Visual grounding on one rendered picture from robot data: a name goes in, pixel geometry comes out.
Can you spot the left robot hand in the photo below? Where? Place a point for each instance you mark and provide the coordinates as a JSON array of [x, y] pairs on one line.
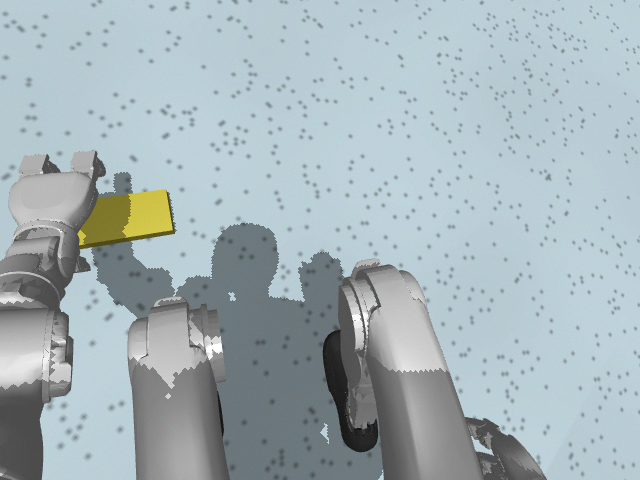
[[43, 192]]

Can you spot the right robot foot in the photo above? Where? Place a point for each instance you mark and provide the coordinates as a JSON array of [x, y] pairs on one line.
[[359, 440]]

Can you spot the small box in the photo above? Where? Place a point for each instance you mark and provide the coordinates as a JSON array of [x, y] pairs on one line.
[[129, 217]]

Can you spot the right robot hand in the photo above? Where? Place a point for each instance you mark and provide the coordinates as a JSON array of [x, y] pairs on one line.
[[511, 461]]

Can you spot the left robot arm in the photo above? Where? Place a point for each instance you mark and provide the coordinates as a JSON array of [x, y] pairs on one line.
[[36, 351]]

